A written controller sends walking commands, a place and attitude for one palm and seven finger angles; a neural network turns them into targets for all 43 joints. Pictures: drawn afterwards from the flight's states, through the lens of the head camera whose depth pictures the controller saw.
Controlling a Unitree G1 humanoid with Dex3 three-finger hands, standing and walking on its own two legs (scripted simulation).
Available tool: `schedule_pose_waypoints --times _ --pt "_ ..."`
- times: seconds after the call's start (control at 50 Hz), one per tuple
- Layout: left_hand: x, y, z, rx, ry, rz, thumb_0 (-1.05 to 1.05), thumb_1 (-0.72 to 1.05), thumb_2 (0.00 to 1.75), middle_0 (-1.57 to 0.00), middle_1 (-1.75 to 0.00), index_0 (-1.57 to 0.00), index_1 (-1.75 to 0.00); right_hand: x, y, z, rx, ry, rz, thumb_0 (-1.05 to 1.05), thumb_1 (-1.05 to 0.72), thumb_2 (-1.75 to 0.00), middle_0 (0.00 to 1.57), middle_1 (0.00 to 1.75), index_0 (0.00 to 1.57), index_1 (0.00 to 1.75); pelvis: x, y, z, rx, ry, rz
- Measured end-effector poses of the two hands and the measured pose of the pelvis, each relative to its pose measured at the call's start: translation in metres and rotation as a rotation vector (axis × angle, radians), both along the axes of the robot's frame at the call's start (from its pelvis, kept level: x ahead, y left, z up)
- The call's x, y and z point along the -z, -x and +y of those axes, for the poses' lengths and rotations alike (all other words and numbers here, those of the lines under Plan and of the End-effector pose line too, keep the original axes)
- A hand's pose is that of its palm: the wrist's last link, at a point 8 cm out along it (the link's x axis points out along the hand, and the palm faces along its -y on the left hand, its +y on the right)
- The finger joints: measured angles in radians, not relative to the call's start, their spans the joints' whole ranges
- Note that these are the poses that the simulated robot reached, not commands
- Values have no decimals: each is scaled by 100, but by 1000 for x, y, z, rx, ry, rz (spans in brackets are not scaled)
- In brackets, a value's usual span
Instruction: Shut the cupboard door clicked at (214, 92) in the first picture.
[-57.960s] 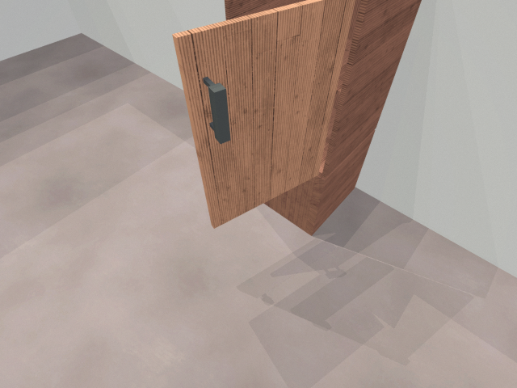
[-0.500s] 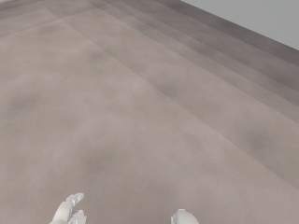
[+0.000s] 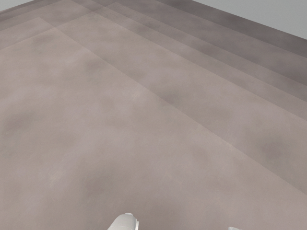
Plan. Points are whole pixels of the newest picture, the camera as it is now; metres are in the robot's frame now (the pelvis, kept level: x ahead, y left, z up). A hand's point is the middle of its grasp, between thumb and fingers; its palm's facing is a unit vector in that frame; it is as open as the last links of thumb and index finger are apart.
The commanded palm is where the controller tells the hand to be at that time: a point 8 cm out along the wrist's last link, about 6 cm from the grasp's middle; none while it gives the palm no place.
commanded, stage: turn to face it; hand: left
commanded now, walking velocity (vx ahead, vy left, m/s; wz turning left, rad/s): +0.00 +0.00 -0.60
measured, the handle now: out of the picture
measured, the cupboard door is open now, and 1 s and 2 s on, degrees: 20 20 20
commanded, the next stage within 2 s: none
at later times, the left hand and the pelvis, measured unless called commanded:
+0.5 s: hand (78, 219) +0.16 +0.25 -0.16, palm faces -0.27 -0.94 -0.23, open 7.3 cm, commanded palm none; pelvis +0.01 +0.06 +0.00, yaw -19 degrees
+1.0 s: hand (115, 212) +0.18 +0.14 -0.17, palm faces -0.55 -0.80 -0.21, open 7.3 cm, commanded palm none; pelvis +0.01 +0.03 -0.01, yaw -36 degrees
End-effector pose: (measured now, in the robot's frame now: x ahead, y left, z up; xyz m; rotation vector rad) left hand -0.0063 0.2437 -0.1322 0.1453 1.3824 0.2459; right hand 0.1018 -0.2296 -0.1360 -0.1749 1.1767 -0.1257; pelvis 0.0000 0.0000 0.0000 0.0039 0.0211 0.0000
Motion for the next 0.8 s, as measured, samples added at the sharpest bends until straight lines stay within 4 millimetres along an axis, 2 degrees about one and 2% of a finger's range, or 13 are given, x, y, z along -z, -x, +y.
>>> schedule_pose_waypoints --times 0.1,0.18,0.26,0.4,0.46,0.52,0.6,0.66,0.72,0.8 --pt "9 -4 20 15 24 12 0 92 90 -20 -30 -21 -30 -15 -31 13 14 35 -99 0 -91 -90 19 30 20 30 3 -7 21 57 1 -3" --pt "26 -24 43 49 48 0 0 91 90 -20 -30 -21 -30 -22 -38 24 42 82 -177 0 -91 -90 20 30 20 30 13 -13 42 104 19 -6" --pt "26 -61 60 131 58 -44 1 91 90 -20 -29 -20 -30 -34 -16 32 70 114 -166 0 -91 -90 20 30 20 30 7 -11 52 169 28 -31" --pt "10 -128 71 280 46 -125 0 91 90 -20 -29 -20 -30 -36 50 30 214 129 -78 0 -90 -89 20 30 21 30 -1 -10 61 267 51 -28" --pt "3 -153 63 351 35 -140 0 91 90 -20 -29 -20 -30 -30 85 27 290 122 -24 0 -90 -89 20 30 21 30 -2 -9 60 310 50 -21" --pt "-2 -176 47 429 28 -156 0 91 90 -20 -29 -20 -30 -21 123 24 368 107 36 0 -90 -89 20 30 21 30 -1 -8 55 353 46 -16" --pt "-7 -203 11 539 19 -192 0 91 90 -20 -29 -20 -30 -4 175 19 470 72 111 0 -90 -90 20 30 21 30 6 -3 43 414 32 -14" --pt "-6 -218 -19 614 8 -245 0 91 90 -20 -29 -20 -30 15 208 11 536 42 155 0 -90 -90 20 30 21 30 18 0 29 456 9 -14" --pt "-12 -219 -41 658 9 -260 0 91 90 -20 -29 -20 -30 20 226 8 583 28 195 0 -91 -90 20 30 20 30 16 3 25 484 13 -18" --pt "-16 -214 -57 687 20 -241 0 91 90 -20 -29 -20 -30 13 225 7 619 17 163 0 -91 -90 19 30 20 30 7 5 21 527 -1 -23"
